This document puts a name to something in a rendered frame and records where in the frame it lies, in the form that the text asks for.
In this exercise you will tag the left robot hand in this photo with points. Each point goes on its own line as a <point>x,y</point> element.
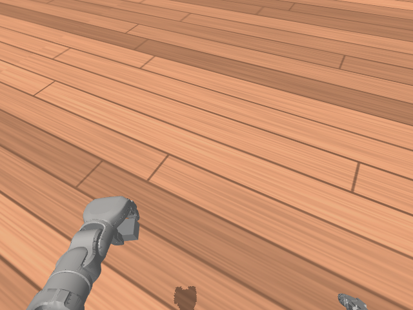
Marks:
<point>113,210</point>

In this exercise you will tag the left robot arm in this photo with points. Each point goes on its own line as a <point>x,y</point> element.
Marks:
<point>75,272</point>

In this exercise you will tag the small box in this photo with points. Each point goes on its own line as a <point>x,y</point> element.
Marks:
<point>129,229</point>

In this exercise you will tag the right robot hand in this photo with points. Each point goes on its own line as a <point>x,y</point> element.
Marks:
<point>351,303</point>

